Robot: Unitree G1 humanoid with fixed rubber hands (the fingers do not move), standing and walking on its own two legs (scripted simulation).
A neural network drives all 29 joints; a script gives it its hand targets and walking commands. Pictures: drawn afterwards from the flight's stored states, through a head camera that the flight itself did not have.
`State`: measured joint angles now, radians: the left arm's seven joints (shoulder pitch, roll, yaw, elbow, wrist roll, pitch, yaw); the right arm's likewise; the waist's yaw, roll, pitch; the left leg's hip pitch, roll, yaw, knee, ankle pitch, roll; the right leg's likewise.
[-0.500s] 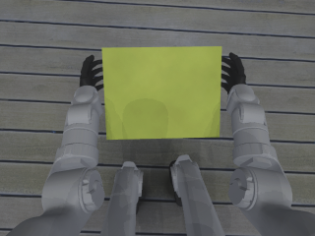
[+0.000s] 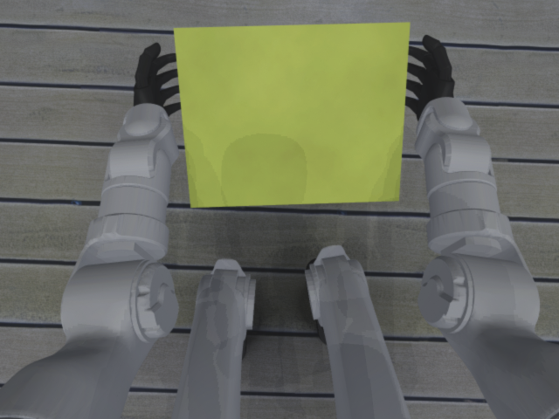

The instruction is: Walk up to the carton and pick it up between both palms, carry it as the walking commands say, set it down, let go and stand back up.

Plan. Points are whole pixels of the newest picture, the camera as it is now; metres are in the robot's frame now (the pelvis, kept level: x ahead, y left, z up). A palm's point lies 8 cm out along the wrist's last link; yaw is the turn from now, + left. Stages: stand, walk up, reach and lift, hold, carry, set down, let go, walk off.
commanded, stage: set down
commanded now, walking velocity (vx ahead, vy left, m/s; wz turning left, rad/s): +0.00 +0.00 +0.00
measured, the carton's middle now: (288, 120) +0.51 -0.05 -0.21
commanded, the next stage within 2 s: none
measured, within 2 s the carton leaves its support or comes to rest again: rests again in 1.82 s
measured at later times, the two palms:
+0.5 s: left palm (177, 116) +0.53 +0.12 -0.20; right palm (404, 107) +0.51 -0.24 -0.20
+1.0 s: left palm (185, 107) +0.56 +0.12 -0.25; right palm (394, 97) +0.54 -0.24 -0.24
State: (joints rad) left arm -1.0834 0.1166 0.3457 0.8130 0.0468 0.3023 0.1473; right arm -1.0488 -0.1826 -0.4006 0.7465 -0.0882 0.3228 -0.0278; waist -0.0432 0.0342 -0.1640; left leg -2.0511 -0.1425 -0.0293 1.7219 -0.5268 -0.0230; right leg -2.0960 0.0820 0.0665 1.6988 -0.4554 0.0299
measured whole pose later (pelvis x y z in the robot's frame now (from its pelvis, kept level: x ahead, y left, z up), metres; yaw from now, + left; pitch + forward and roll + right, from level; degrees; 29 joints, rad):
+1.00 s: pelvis -0.01 -0.01 -0.11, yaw +1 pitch +39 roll +2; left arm -1.45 0.26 0.29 0.95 -0.05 0.25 0.14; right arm -1.43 -0.36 -0.34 0.92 0.00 0.26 -0.02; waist -0.05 0.03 0.29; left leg -2.20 -0.15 -0.01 2.15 -0.64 -0.05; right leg -2.26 0.07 0.02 2.13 -0.55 0.01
